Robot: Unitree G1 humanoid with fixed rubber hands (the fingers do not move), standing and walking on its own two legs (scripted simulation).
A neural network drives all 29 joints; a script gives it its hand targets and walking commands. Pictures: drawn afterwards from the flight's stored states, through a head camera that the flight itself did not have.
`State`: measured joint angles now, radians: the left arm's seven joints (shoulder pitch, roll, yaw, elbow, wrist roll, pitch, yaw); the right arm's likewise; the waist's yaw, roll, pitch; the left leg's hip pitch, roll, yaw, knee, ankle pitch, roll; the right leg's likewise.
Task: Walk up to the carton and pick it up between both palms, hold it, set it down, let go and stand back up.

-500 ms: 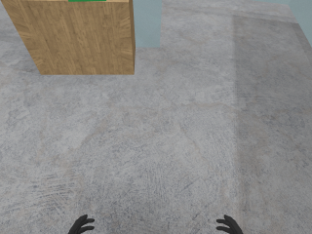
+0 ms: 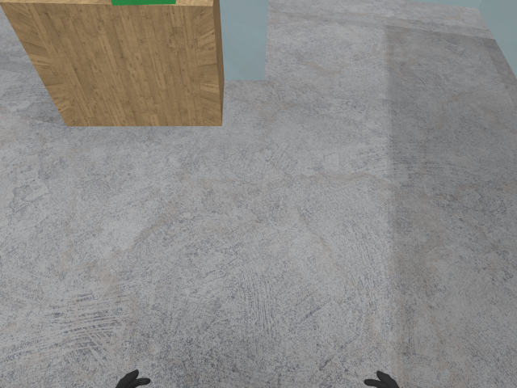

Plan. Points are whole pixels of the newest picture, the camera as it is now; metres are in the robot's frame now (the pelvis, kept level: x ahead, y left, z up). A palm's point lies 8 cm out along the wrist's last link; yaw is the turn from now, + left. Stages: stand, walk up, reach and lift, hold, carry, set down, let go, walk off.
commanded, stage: stand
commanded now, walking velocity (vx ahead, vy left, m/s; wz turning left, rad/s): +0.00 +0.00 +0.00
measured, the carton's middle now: out of the picture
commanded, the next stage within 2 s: walk up in 1.46 s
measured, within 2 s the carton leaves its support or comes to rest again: neither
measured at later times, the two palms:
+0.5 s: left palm out of the picture +0.05 +0.23 -0.13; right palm out of the picture +0.04 -0.23 -0.13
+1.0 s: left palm out of the picture +0.01 +0.20 -0.13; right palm out of the picture +0.01 -0.21 -0.13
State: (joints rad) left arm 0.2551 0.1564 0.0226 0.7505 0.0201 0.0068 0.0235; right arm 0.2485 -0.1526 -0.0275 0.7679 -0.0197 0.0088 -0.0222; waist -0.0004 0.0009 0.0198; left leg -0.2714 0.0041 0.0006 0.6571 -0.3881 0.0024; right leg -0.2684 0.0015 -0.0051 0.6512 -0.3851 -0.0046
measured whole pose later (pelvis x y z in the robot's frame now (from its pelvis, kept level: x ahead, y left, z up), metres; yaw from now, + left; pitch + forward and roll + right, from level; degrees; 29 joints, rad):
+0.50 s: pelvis +0.02 +0.00 +0.01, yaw +0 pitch -2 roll +0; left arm 0.27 0.15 0.04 0.98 0.01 0.00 0.05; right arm 0.27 -0.15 -0.05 0.99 -0.01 0.00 -0.05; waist 0.00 0.00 0.06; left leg -0.14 0.00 0.00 0.54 -0.36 0.00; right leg -0.14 0.00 0.00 0.54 -0.36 -0.01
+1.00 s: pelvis +0.03 +0.00 +0.02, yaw +0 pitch -3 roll +0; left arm 0.28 0.11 0.02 1.14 0.01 0.00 0.05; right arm 0.29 -0.10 -0.03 1.14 -0.01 0.00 -0.05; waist 0.00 0.00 0.07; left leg -0.07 0.01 0.00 0.46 -0.33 0.00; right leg -0.07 0.01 0.00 0.45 -0.33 -0.01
